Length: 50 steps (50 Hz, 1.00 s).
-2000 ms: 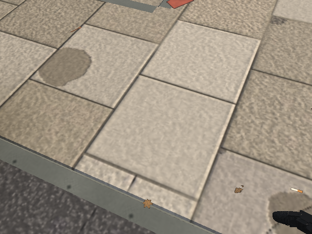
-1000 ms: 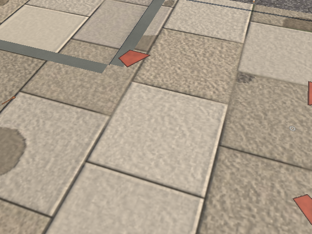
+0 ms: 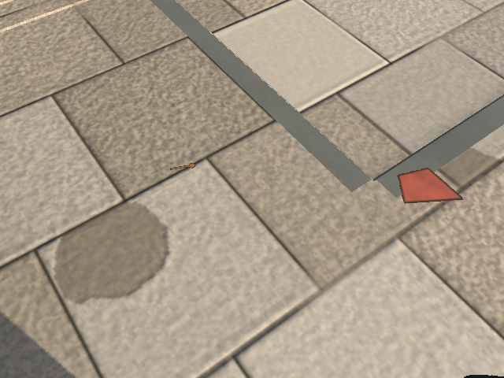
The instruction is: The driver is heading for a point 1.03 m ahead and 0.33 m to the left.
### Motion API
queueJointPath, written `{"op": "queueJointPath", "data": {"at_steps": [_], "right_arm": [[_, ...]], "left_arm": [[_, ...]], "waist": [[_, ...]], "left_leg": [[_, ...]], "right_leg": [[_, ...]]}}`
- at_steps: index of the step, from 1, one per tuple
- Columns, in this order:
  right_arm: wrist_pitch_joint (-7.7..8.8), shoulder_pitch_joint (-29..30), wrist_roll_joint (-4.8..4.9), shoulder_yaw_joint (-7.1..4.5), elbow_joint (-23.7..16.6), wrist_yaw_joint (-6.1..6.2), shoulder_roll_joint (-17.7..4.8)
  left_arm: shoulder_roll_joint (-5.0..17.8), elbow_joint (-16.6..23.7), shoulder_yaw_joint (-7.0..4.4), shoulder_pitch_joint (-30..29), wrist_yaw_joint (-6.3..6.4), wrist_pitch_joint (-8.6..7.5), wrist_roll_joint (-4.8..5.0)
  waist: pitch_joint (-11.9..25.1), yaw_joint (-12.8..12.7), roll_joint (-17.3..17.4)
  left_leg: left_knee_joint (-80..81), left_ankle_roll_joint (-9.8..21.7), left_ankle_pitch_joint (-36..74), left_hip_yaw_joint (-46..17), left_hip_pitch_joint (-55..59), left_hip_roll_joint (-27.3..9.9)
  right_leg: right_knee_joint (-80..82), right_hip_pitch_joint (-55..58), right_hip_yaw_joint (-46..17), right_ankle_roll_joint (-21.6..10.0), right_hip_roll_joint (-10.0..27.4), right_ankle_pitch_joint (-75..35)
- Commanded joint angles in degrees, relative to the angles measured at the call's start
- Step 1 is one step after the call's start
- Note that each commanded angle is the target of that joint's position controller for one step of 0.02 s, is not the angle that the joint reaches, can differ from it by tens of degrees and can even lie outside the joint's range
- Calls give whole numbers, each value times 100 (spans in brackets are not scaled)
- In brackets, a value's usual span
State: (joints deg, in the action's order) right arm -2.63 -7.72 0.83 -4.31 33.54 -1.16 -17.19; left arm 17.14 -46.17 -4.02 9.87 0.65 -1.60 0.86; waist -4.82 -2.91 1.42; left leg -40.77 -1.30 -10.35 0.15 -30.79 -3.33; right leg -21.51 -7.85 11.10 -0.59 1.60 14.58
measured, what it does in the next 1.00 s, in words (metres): steps on the spot, turning left: left foot, then right foot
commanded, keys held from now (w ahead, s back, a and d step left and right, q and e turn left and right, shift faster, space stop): q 0.44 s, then no key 0.56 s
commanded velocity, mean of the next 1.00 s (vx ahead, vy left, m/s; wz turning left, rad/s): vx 0.02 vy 0.00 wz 0.39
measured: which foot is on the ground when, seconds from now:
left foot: up 0.00-0.06, down 0.08-0.46, up 0.48-0.78, down 0.80-1.00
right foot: down 0.00-0.08, up 0.10-0.44, down 0.46-1.00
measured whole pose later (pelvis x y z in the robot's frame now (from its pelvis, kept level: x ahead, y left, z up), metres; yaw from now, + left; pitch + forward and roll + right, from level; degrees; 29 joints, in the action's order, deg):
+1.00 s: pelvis +0.05 +0.01 +0.00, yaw +22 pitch -1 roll +0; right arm -1.2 -11.1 -1.2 -1.7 40.4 0.7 -13.1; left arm 15.3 -47.8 -1.5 10.6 0.4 -0.1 -1.0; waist -1.6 -1.9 -1.0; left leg -29.1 0.3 -17.3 -3.3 -10.5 1.1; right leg -27.3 -12.4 0.1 2.8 2.6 13.6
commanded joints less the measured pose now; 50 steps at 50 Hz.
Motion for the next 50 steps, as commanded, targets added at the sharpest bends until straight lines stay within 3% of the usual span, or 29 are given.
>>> {"op": "queueJointPath", "data": {"at_steps": [1,3,4,5,6,7,8,9,10,12,15,19,22,23,24,25,26,28,29,32,34,37,39,40,41,42,43,45,50], "right_arm": [[21,-26,1,-199,-511,-84,-516],[44,-675,-41,-352,-352,-22,-792],[53,-1122,-71,-528,-364,122,-1453],[101,-978,-186,-494,-538,172,-1751],[179,-969,-156,-391,-545,109,-1397],[230,-686,-130,-365,-508,82,-1263],[233,-349,-30,-328,-481,109,-1080],[186,-93,19,-276,-508,157,-955],[142,68,-20,-248,-554,191,-941],[108,69,-114,-276,-563,245,-996],[97,-11,-72,-318,-504,294,-1058],[53,-1,-55,-322,-480,270,-1066],[-3,156,33,-288,-487,280,-980],[-5,-28,23,-224,-452,295,-768],[18,-219,-15,-148,-548,295,-470],[90,-205,-91,-266,-537,311,-888],[101,-360,-63,-371,-382,301,-1152],[20,-560,-54,-362,-103,337,-961],[-11,-552,-59,-311,-67,345,-791],[-1,-266,-15,-152,-134,329,-421],[13,-98,-54,-39,-176,294,-224],[29,-193,-2,-55,-58,250,-347],[43,-453,-54,-60,131,236,-414],[42,-487,-98,-80,91,272,-653],[17,-381,-168,-158,72,317,-1075],[48,-173,-201,-46,106,252,-603],[95,-77,-224,23,97,197,-338],[167,-171,-242,23,214,182,-407],[246,-281,-195,84,400,209,-321]], "left_arm": [[1108,341,-279,-272,-11,-14,130],[939,268,-244,-133,-18,2,157],[726,385,-161,10,-40,-21,-66],[385,591,-5,66,-58,-22,-349],[677,534,-73,-62,-93,-6,-212],[829,595,-101,-243,-85,17,-26],[836,523,-130,-305,-23,52,-39],[831,511,-145,-380,39,102,-98],[781,494,-137,-338,47,144,-116],[621,474,-95,-198,37,148,-121],[462,516,-20,-283,33,140,-104],[571,611,-59,-355,-36,116,-64],[571,541,-118,28,-101,51,-82],[831,516,-194,230,-81,50,-166],[1403,568,-302,65,-47,98,-289],[1227,655,-267,-12,-52,73,-417],[956,790,-175,-326,-19,45,-371],[658,830,-99,-677,23,48,-155],[585,806,-58,-622,39,53,-102],[497,704,-18,-370,64,111,-131],[583,655,-39,-319,58,151,-123],[817,545,-93,-88,29,219,-41],[697,425,-35,102,12,186,42],[590,392,19,249,-23,106,-46],[356,457,96,375,-88,-8,-218],[279,430,138,137,-82,-32,-258],[420,408,117,-127,-80,-23,-265],[465,332,97,-224,-43,30,-204],[424,88,103,-32,19,90,-176]], "waist": [[731,199,-755],[1039,532,-394],[1462,618,758],[1846,347,1676],[2331,626,904],[1946,542,681],[1468,397,306],[1225,302,313],[1121,190,465],[1215,145,534],[1332,244,605],[1264,335,830],[1165,81,806],[1206,103,420],[947,423,-1197],[850,281,-1679],[755,385,-1216],[601,502,-872],[577,443,-854],[713,279,-1004],[841,169,-1237],[843,98,-1356],[769,236,-1096],[946,158,-676],[1089,-139,459],[1108,-30,706],[919,95,481],[671,181,429],[399,149,290]], "left_leg": [[626,249,-149,210,579,122],[1654,600,923,240,1853,424],[1661,1106,3553,-1265,3230,-642],[1491,2354,4982,-3194,3965,-1880],[1643,2663,4578,-3106,3887,-1927],[1829,2367,3366,-2690,3398,-1617],[1926,1875,2430,-2233,2928,-1168],[1998,1610,1978,-1977,2455,-922],[2039,1527,2019,-1760,1975,-714],[2043,1527,2073,-1698,1752,-588],[1973,1496,1619,-1896,1685,-549],[1935,1400,795,-2503,1644,-541],[1598,1070,489,-2645,1391,-269],[1105,748,-185,-2327,1026,23],[-37,351,-1702,-1185,-17,959],[-1444,79,-2626,-974,-227,1016],[-2242,1,-2328,-1167,-170,869],[-2711,-184,-1751,-1096,-254,847],[-2811,-273,-1602,-1095,-277,848],[-1750,-414,-1436,-750,56,691],[-609,-429,-1554,-448,694,456],[875,-341,-1048,-93,1429,465],[2343,-67,275,-142,2287,444],[2225,128,1086,-673,2919,-6],[1770,518,2003,-1252,3029,-578],[1796,804,1254,-1236,2317,-624],[1861,694,541,-1107,2167,-373],[1906,460,246,-966,1967,-156],[1930,406,164,-944,1729,-90]], "right_leg": [[-131,528,-619,-837,1570,-3201],[-1463,155,-227,-404,1124,-3236],[-3027,-1117,10,67,642,-1406],[-4607,-2692,-509,451,-228,2643],[-5258,-2890,-1450,503,-155,2612],[-5186,-3030,-1515,432,-24,2111],[-4782,-3029,-1534,403,138,1635],[-4355,-2862,-1519,429,181,1315],[-4153,-2491,-1395,487,63,1075],[-3572,-2107,-1340,565,-113,861],[-2702,-1733,-1435,572,-214,650],[-1939,-1424,-1533,447,-332,557],[-480,-611,-1410,206,-328,-213],[-19,-109,-1858,-34,311,-474],[416,112,-3299,-737,1535,-1023],[670,-364,-4257,-1557,2218,-1326],[592,-494,-3872,-1565,2033,-1370],[353,-361,-2909,-1096,1365,-1342],[294,-265,-2717,-1093,1289,-1663],[198,109,-2195,-1098,1036,-2038],[112,152,-2036,-1075,995,-2095],[-58,105,-2161,-1110,1078,-2241],[-179,-249,-2101,-796,960,-2088],[-315,-644,-1977,-425,836,-1611],[-601,-951,-1407,-35,313,-729],[-402,-460,-1219,240,204,-130],[-411,-354,-1186,365,160,-369],[-478,-360,-1141,345,136,-601],[-369,-297,-1164,342,171,-662]]}}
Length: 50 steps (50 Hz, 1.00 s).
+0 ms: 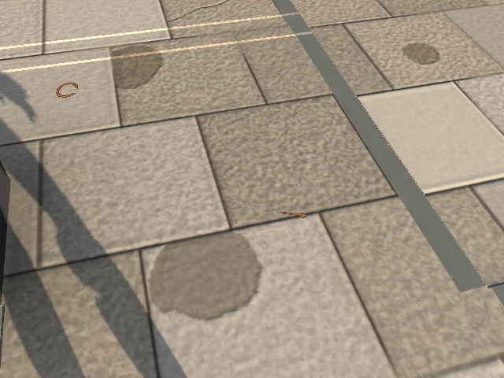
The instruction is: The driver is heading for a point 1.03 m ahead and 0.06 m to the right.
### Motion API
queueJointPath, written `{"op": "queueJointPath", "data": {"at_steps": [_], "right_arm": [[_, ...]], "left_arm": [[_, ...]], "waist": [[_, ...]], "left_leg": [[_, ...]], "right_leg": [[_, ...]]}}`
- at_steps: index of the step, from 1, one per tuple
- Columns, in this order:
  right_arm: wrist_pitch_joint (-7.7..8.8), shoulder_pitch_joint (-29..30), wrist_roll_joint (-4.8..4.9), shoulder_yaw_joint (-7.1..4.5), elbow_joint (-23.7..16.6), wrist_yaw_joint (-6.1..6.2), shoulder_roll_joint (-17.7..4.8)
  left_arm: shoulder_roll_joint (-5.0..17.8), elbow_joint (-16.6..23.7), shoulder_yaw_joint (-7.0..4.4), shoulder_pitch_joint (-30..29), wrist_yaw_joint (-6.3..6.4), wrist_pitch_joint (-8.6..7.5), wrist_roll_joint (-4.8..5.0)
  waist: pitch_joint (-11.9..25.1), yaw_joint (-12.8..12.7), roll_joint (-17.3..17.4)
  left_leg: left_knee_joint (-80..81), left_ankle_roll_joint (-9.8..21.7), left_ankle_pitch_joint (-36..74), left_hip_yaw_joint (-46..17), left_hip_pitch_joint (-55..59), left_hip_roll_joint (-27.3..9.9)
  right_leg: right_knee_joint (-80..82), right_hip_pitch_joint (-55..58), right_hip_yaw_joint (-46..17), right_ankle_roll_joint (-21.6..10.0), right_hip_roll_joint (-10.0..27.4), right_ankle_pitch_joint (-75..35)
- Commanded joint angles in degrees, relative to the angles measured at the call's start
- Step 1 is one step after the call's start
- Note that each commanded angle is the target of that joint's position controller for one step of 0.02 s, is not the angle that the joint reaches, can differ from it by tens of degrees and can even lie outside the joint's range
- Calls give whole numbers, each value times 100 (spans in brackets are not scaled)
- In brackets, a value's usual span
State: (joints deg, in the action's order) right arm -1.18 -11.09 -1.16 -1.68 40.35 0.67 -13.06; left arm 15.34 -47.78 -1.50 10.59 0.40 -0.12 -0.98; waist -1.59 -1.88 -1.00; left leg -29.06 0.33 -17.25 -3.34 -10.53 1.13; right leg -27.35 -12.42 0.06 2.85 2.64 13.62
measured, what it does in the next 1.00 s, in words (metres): stands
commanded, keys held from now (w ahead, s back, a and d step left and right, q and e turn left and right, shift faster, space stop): no key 1.00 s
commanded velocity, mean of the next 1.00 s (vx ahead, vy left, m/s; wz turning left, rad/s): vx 0.00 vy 0.00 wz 0.02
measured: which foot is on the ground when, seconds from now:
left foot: down 0.00-1.00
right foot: down 0.00-1.00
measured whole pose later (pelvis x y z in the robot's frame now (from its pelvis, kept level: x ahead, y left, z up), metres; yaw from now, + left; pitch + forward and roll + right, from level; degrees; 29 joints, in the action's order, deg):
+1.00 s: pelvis +0.00 +0.00 +0.00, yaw +0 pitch -1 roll +0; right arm -0.3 -14.0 0.0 -0.8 60.3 1.9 -12.3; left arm 12.4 -62.7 -1.3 14.0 2.9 0.5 0.0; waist -2.2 -0.7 -0.2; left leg -27.1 0.3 -16.7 -2.8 -8.9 1.3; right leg -27.0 -11.6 -0.4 2.8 3.0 13.9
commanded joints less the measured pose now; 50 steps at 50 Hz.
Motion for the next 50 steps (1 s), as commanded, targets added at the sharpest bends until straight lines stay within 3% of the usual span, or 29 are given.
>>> {"op": "queueJointPath", "data": {"at_steps": [1,10,25,50], "right_arm": [[106,60,5,-175,-252,31,-730],[149,-7,38,-157,145,42,-672],[150,-221,88,-125,1024,92,-648],[129,-511,118,-4,1889,137,-510]], "left_arm": [[602,195,-151,-88,55,-54,11],[643,-263,-176,29,140,-50,44],[583,-878,-166,212,234,4,78],[293,-1400,-68,610,274,31,94]], "waist": [[55,45,487],[121,50,209],[42,62,160],[-127,119,101]], "left_leg": [[768,244,816,-593,-313,-524],[733,230,1094,-462,-198,-393],[710,154,1329,-212,-129,-219],[743,82,1056,-26,-236,-123]], "right_leg": [[230,175,-61,13,71,-570],[304,315,-60,69,109,-741],[354,339,9,7,62,-809],[366,237,69,-69,-33,-691]]}}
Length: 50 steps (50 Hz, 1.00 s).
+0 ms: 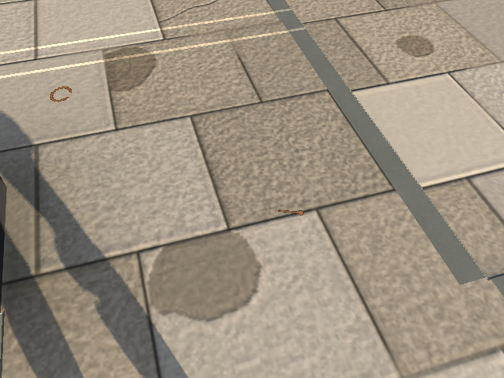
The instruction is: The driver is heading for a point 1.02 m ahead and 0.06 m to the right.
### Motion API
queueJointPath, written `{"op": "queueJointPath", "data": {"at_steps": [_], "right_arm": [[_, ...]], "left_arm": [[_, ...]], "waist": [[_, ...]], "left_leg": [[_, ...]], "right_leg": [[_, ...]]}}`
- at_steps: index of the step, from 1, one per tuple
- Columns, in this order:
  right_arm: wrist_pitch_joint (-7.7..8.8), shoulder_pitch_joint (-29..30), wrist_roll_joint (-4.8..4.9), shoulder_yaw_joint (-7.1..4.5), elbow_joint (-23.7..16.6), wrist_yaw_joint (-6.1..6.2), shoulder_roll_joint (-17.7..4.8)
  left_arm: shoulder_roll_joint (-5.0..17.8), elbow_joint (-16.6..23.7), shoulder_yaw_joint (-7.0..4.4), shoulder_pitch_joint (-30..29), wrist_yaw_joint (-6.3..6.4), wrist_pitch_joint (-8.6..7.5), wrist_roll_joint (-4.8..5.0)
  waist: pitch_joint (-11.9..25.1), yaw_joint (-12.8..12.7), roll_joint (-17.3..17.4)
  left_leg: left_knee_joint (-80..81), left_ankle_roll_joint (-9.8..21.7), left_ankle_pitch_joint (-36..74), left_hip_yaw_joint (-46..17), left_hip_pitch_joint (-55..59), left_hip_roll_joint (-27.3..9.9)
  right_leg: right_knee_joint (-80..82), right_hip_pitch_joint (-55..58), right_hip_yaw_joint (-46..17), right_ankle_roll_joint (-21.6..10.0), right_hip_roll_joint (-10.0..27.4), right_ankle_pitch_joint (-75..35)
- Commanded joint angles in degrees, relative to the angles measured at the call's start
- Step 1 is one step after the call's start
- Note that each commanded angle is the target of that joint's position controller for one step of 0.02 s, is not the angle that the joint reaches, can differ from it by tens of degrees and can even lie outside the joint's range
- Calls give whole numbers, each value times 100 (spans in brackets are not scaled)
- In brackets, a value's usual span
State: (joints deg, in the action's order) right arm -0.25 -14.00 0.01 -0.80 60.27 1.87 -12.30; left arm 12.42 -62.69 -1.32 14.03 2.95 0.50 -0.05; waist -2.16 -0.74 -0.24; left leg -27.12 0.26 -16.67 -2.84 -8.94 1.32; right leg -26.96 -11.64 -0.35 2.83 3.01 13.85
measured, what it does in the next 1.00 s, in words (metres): walks ahead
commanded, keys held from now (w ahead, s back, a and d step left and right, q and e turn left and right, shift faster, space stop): no key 0.52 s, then w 0.48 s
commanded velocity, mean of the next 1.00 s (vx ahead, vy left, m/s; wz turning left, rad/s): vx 0.14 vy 0.00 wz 0.00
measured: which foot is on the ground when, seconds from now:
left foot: down 0.00-0.78, up 0.80-1.00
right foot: down 0.00-1.00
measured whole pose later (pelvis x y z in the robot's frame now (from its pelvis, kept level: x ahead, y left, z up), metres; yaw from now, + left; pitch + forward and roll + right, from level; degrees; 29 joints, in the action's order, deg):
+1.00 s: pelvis +0.12 -0.04 +0.01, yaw +0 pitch +1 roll +1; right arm 5.8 -9.6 1.7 -3.0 55.0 -0.9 -14.5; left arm 9.4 -62.5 -0.4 30.6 0.0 -5.1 -0.1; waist 0.6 -3.3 1.2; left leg -58.4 3.0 -10.7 1.4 -34.6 -4.1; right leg -14.1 1.2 1.7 -2.5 -1.2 16.5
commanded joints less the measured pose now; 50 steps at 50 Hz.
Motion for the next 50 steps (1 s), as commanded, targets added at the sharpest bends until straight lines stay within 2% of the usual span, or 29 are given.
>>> {"op": "queueJointPath", "data": {"at_steps": [1,26,27,29,30,31,32,34,35,36,37,38,39,40,41,42,43,44,45,46,47,50], "right_arm": [[35,-234,2,-88,-84,19,-578],[36,-594,15,-17,160,41,-376],[29,-702,13,-3,217,48,-315],[4,-713,83,-70,186,85,-494],[18,-710,99,-94,130,93,-554],[65,-760,117,-112,94,85,-586],[131,-891,147,-139,91,64,-641],[241,-1210,190,-248,134,16,-910],[270,-1150,204,-276,91,2,-956],[296,-899,197,-262,-16,-8,-903],[307,-554,220,-245,-138,-25,-866],[308,-173,246,-224,-283,-39,-799],[354,90,211,-171,-413,-56,-568],[466,190,175,-106,-654,-35,-264],[592,156,222,-125,-704,-39,-366],[666,85,278,-137,-677,-98,-415],[712,11,266,-136,-609,-155,-386],[753,100,229,-189,-616,-180,-480],[765,290,181,-263,-667,-206,-616],[748,354,171,-283,-690,-251,-573],[712,411,170,-266,-705,-293,-431],[634,1192,147,-147,-1027,-340,-112]], "left_arm": [[574,80,-82,283,19,-32,1],[363,-42,-22,654,24,-41,17],[291,-101,-6,762,27,-35,15],[344,-84,-40,759,57,-23,75],[372,-26,-51,696,63,-50,79],[325,39,-42,627,49,-109,81],[236,97,-27,568,15,-194,87],[20,225,11,436,-94,-391,105],[18,279,14,399,-152,-477,134],[31,291,5,491,-202,-551,174],[-11,213,4,808,-231,-603,208],[37,20,-33,1343,-235,-629,200],[372,-202,-149,2049,-227,-638,137],[1232,-327,-376,2884,-292,-684,151],[1088,-263,-290,2778,-333,-750,34],[742,-86,-194,2226,-327,-794,22],[573,53,-143,1886,-351,-799,45],[525,113,-112,1708,-375,-768,58],[357,117,-52,1710,-377,-720,44],[227,89,-9,1843,-358,-659,21],[210,75,7,1971,-325,-612,5],[469,223,-10,1871,-198,-539,-34]], "waist": [[-76,7,24],[-180,30,13],[-41,33,31],[-280,56,150],[-548,82,199],[-759,118,289],[-835,176,446],[-740,284,1063],[-793,250,1156],[-870,84,1100],[-915,-175,1056],[-914,-460,825],[-670,-679,-1],[-265,-860,-1751],[-241,-646,-1540],[-594,-360,-854],[-601,-247,-568],[-619,-184,-360],[-587,-193,-386],[-487,-209,-500],[-416,-214,-534],[-581,-256,-401]], "left_leg": [[548,87,988,-71,-399,-141],[510,34,820,21,-521,-119],[548,48,249,73,-469,-66],[542,244,-1781,30,-788,-6],[632,372,-2526,-141,-1039,-115],[749,503,-2867,-414,-1163,-309],[899,653,-2976,-788,-1063,-563],[1404,1078,-3228,-1898,-620,-1306],[1595,1267,-3201,-2364,-826,-1606],[1613,1281,-3003,-2374,-1054,-1651],[1430,1132,-2747,-2038,-1361,-1483],[969,870,-2214,-1456,-1803,-1092],[-417,540,-1152,-620,-2373,-551],[-2456,160,-869,411,-3241,206],[-3706,220,-1360,-103,-3751,83],[-4354,349,-977,-292,-4082,-238],[-4465,438,-467,-239,-4111,-430],[-4243,480,-56,-129,-4188,-584],[-3961,474,217,-3,-4088,-701],[-3743,435,362,131,-3925,-730],[-3541,372,479,257,-3845,-719],[-2261,159,1016,481,-3524,-610]], "right_leg": [[327,153,111,-70,-73,-708],[294,38,102,-136,-129,-599],[286,98,181,-145,-201,-86],[-10,-235,369,-271,-419,1652],[-103,-554,322,-357,-409,2236],[-228,-814,266,-426,-381,2363],[-478,-1044,270,-447,-373,2127],[-1399,-1445,483,-442,-457,1284],[-1697,-1361,326,-551,-333,1152],[-1550,-1140,259,-685,-260,1203],[-857,-576,287,-808,-268,1212],[-38,327,248,-848,-327,946],[442,1296,-626,-896,167,760],[1469,2055,-2933,-1522,1391,1326],[1819,2000,-4233,-1873,2015,1365],[1710,1834,-3727,-1792,1964,956],[1698,1748,-2952,-1623,1658,593],[1749,1781,-2357,-1469,1447,90],[1775,1792,-1779,-1295,1214,-680],[1782,1793,-1371,-1199,1034,-1201],[1786,1789,-1114,-1183,940,-1573],[2017,1211,-666,-1248,816,-1724]]}}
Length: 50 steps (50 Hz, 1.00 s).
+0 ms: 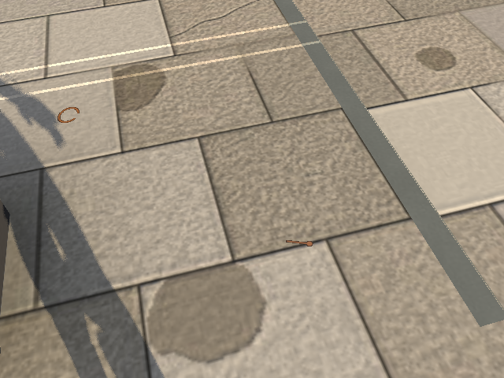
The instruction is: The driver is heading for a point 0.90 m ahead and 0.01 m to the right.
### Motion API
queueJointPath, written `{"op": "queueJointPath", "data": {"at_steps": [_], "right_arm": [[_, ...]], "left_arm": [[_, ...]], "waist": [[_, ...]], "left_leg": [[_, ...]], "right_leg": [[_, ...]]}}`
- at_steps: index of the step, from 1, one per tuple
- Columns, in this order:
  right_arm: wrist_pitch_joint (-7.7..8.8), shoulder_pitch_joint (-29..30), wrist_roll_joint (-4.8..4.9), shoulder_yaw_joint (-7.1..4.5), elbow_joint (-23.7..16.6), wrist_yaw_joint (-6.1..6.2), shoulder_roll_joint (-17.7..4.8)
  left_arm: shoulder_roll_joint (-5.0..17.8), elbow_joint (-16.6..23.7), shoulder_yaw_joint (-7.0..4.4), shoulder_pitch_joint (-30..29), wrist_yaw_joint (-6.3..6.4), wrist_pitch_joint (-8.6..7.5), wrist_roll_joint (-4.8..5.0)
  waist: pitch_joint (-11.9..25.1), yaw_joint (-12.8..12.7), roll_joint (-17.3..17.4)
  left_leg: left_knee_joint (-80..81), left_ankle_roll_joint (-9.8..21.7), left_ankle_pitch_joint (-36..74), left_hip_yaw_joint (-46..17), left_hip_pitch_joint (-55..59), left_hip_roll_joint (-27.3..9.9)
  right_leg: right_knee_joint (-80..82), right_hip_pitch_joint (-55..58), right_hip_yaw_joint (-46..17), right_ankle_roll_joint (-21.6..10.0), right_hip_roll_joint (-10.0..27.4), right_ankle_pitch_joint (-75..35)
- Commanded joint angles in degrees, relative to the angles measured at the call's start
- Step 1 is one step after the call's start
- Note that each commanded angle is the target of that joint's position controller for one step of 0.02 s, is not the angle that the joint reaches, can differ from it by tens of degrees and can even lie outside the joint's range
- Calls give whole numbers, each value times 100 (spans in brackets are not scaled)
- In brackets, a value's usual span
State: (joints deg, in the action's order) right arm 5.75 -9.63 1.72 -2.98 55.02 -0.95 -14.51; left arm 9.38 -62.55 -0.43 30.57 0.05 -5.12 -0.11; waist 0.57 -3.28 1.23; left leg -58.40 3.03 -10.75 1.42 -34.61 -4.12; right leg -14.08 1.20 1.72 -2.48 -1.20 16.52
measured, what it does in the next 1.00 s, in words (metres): walks ahead: left foot, then right foot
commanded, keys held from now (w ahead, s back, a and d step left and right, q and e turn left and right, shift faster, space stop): w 1.00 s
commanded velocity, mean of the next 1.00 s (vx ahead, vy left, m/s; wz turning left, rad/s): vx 0.48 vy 0.00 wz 0.00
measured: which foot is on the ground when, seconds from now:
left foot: up 0.00-0.20, down 0.22-0.76, up 0.78-1.00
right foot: down 0.00-0.24, up 0.26-0.74, down 0.76-1.00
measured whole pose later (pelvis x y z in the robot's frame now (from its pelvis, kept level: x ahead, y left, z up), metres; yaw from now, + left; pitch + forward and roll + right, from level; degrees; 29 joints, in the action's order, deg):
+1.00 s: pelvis +0.58 -0.02 +0.00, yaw +0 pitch +1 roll -1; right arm 4.7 -10.7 1.0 -3.4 54.2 0.4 -15.7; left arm 13.1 -53.9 -3.1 17.3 -1.7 -6.0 -0.3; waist -0.9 -1.6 2.1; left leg -60.6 2.2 -13.4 -1.9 -34.0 -6.6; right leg -17.0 -10.0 4.1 -4.4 -3.5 8.0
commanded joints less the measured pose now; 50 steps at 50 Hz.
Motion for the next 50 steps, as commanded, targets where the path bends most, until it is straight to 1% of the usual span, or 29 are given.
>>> {"op": "queueJointPath", "data": {"at_steps": [1,5,7,9,10,11,12,13,14,15,16,18,19,21,24,28,33,36,37,38,39,40,41,42,43,44,45,47,50], "right_arm": [[34,1080,-24,112,-630,-68,157],[19,1664,25,121,-922,-131,-92],[50,1678,20,71,-1002,-165,-265],[71,1031,16,-81,-878,-157,-558],[56,108,38,-221,-595,-122,-776],[18,-890,34,-341,-327,-66,-1030],[-26,-1722,-142,-466,-172,-24,-1574],[-23,-1610,-152,-346,-132,-60,-1285],[17,-972,-90,-230,-177,-84,-903],[46,-408,-72,-152,-301,-94,-636],[84,-21,-125,-102,-352,-133,-483],[126,150,-203,-31,-276,-172,-249],[139,37,-191,-33,-200,-163,-269],[163,-170,-178,-50,-72,-97,-433],[129,-545,-177,-76,29,45,-630],[64,-993,-113,-84,106,129,-767],[-69,-1539,-53,-121,324,158,-830],[-165,-1413,-57,-181,307,176,-948],[-200,-1268,-72,-179,266,170,-959],[-223,-1218,-116,-118,203,163,-813],[-204,-1432,-200,-4,48,160,-508],[-58,-2027,-144,189,102,100,162],[71,-1605,1,35,97,71,-532],[155,-1069,97,-28,-66,55,-781],[177,-780,64,-37,-108,98,-739],[138,-662,-17,-81,-117,126,-692],[58,-781,-37,-92,-94,122,-572],[-75,-902,-51,-82,-58,134,-339],[-146,-330,-115,-113,-276,156,-362]], "left_arm": [[867,263,-113,171,123,30,-31],[1095,236,-220,322,164,-6,91],[1124,238,-268,245,162,11,114],[1247,291,-330,84,152,77,57],[1214,336,-322,-12,143,136,12],[1162,453,-278,-135,123,149,-29],[422,566,-88,462,50,66,-42],[276,505,-31,479,4,-128,95],[786,726,-177,-119,-15,-247,276],[972,872,-217,-625,11,-297,328],[975,899,-264,-834,71,-287,268],[791,844,-324,-610,122,-112,173],[676,835,-321,-549,130,-42,159],[725,991,-358,-852,145,30,117],[821,1313,-392,-1735,138,15,49],[674,1558,-317,-2661,29,-54,76],[738,1871,-266,-3416,-150,-103,140],[979,1890,-343,-3094,-217,-152,149],[1151,1743,-440,-2520,-209,-161,143],[1454,1430,-593,-1485,-170,-156,134],[1925,1231,-711,-480,-119,-132,33],[2087,1130,-715,-298,-181,-125,14],[1503,1184,-554,-537,-182,-138,58],[1285,1302,-480,-1075,-162,-144,69],[1205,1396,-444,-1533,-166,-143,30],[1060,1423,-405,-1755,-188,-151,-11],[934,1388,-364,-1811,-202,-162,-54],[950,1268,-370,-1660,-202,-187,-19],[1181,1130,-428,-1400,-105,-175,-13]], "waist": [[-922,-51,-567],[-1075,-32,-740],[-976,133,-713],[-356,565,-900],[208,1014,-919],[798,1453,-806],[1807,1209,627],[2237,1119,1208],[1152,956,946],[513,771,452],[207,546,26],[65,185,233],[-4,138,269],[-247,104,254],[-454,297,113],[-505,595,104],[-650,793,102],[-379,475,277],[-14,128,326],[648,-314,245],[1571,-478,-559],[2184,-144,-1952],[1749,-256,-1305],[962,-167,-977],[594,9,-451],[295,159,-331],[255,329,-437],[137,439,-474],[-154,389,-381]], "left_leg": [[1399,-162,672,138,-671,31],[2390,-72,1125,157,-46,182],[2681,104,1052,110,130,239],[2645,310,801,263,1103,531],[2634,462,735,360,2211,715],[2562,698,610,-149,3799,273],[2987,1583,-750,-2860,5872,-1339],[4239,1881,-1307,-4883,5929,-1904],[4390,1511,-1345,-4150,5078,-1641],[4458,1278,-735,-3138,4068,-1442],[4600,1119,-57,-2438,3193,-1214],[4898,989,390,-1593,2315,-820],[5029,1049,507,-1418,2107,-762],[5249,1141,648,-1144,1896,-718],[5366,1133,818,-1007,2209,-729],[5356,909,959,-611,2519,-560],[4943,844,1086,-652,3570,-942],[4320,676,2329,-642,3969,-1088],[3625,570,3343,-472,3901,-925],[2411,398,3597,-231,3403,-592],[384,139,1874,87,1867,-93],[-1178,-93,-2090,-334,2,864],[-1787,20,-2112,-914,-609,489],[-1758,106,-1567,-753,-827,195],[-1480,98,-1036,-619,-581,-85],[-1149,67,-745,-584,-339,-253],[-954,58,-547,-612,-17,-379],[-621,-17,-426,-524,137,-424],[154,-175,231,-472,-425,-484]], "right_leg": [[828,-349,-753,-715,1179,-1896],[1023,-385,-624,-745,1404,-1908],[731,67,-525,-639,1545,-2655],[-239,410,-354,-489,1567,-4752],[-1305,243,-185,-361,1376,-5466],[-2708,-772,-112,-181,1162,-4746],[-5148,-2885,-9,177,177,-1724],[-6395,-3660,-890,139,-267,1420],[-6770,-4235,-984,-5,117,1199],[-6581,-4176,-799,-90,450,663],[-6197,-3861,-694,-100,708,221],[-5683,-3178,-692,-102,972,-118],[-5530,-3087,-631,-80,1004,-126],[-5116,-3343,-547,21,1071,-390],[-4047,-4064,-493,192,1117,-1294],[-2478,-3840,-209,219,825,-2302],[-1707,-4043,-212,98,666,-1944],[-1473,-3379,-76,-143,445,-1296],[-1379,-2527,104,-275,238,-1256],[-1443,-1058,75,-476,235,-1372],[-1452,892,-1574,-974,1495,-1098],[-568,2258,-4213,-1717,2479,-176],[-346,1977,-4111,-1450,2275,208],[-268,1161,-3161,-1206,2100,-277],[-110,338,-2522,-1100,1891,-927],[67,-282,-2040,-1044,1686,-1444],[241,-613,-1723,-1008,1543,-1617],[484,-911,-1362,-1089,1428,-1892],[717,-913,-1071,-1132,1419,-2091]]}}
